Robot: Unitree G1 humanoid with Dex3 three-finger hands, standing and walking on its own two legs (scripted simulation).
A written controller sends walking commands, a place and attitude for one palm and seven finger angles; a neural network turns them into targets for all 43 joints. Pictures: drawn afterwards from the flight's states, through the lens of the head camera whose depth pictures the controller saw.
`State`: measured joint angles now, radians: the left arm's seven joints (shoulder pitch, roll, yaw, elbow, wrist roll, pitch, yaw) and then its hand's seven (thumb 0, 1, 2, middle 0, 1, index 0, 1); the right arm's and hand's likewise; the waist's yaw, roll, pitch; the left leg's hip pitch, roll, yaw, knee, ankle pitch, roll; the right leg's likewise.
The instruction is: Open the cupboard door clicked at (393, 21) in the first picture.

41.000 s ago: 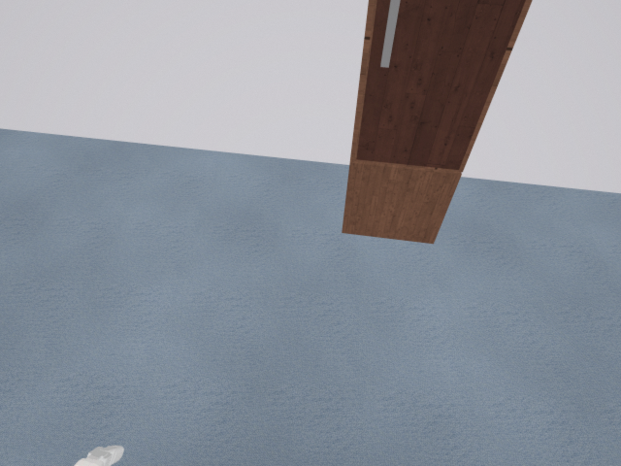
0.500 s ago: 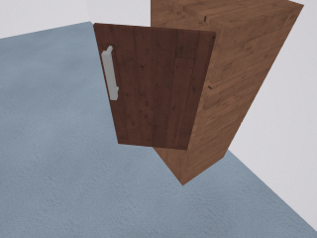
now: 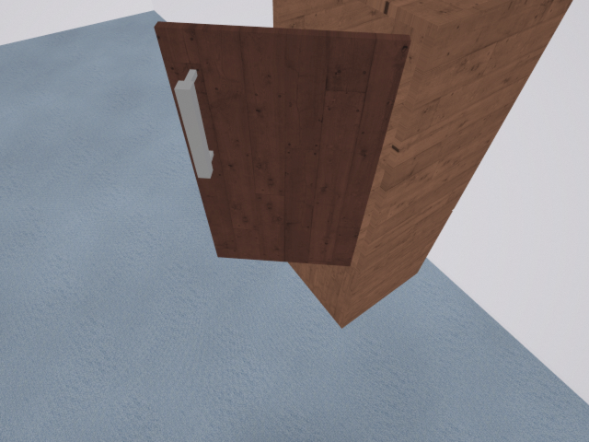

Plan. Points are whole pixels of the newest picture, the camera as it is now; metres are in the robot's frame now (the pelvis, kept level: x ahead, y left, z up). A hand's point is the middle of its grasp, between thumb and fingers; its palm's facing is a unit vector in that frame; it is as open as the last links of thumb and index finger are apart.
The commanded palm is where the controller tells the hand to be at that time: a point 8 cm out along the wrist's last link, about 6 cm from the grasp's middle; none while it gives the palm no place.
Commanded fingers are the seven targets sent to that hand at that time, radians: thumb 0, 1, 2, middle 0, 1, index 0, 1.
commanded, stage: come to a stop and stand still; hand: left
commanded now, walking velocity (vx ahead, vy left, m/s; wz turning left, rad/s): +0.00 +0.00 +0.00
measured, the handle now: (199, 127) +0.56 +0.20 +0.10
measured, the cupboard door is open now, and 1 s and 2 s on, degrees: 50 50 50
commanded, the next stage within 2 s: look again from close up in 0.86 s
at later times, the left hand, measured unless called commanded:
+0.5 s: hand out of the picture -0.07 +0.16 -0.17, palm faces +0.07 -0.98 -0.20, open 7.4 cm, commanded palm none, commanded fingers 0.00 0.90 0.90 -0.20 -0.30 -0.20 -0.30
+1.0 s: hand out of the picture -0.13 +0.14 -0.18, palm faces +0.11 -0.99 -0.13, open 7.4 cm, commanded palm none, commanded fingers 0.00 0.90 0.90 -0.20 -0.30 -0.20 -0.30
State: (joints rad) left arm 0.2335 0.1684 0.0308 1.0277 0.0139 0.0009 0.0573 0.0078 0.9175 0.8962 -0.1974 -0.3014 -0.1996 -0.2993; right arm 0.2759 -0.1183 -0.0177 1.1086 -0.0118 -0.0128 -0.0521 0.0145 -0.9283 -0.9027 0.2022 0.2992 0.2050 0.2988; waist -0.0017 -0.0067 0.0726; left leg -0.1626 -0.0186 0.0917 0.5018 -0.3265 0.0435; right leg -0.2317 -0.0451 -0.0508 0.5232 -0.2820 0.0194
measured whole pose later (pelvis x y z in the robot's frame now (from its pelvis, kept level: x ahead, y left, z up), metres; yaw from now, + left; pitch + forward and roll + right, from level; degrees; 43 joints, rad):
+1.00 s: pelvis -0.10 -0.01 +0.00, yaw +3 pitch -3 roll +0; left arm 0.38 0.11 0.00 1.08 0.02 -0.01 0.03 0.00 0.91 0.90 -0.20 -0.30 -0.20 -0.30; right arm 0.36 -0.10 -0.01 1.10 -0.02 0.00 -0.02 0.00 -0.91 -0.90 0.20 0.30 0.20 0.30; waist 0.01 -0.02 -0.01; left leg -0.28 -0.02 0.04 0.50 -0.19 0.04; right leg -0.30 -0.02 -0.06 0.47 -0.18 -0.01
